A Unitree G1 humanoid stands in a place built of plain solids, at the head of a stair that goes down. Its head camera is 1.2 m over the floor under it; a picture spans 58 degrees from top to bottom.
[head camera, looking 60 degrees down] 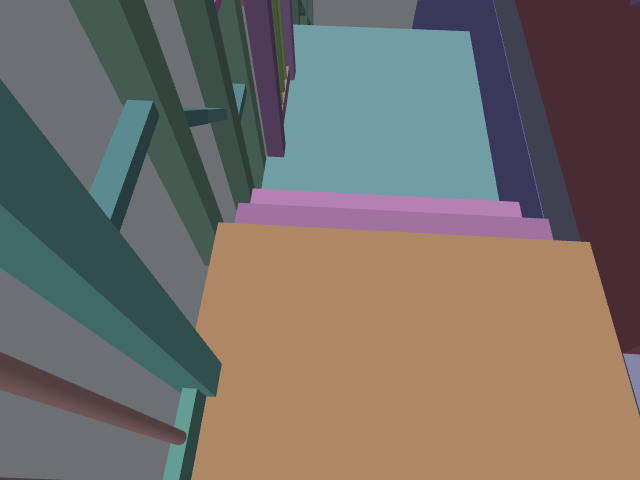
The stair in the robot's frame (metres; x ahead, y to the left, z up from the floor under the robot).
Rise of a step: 0.19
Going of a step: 0.21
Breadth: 1.20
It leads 4 degrees to the right of straight ahead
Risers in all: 3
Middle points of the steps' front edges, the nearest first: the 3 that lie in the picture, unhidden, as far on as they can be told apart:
0.72 -0.26 0.00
0.94 -0.28 -0.19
1.15 -0.29 -0.38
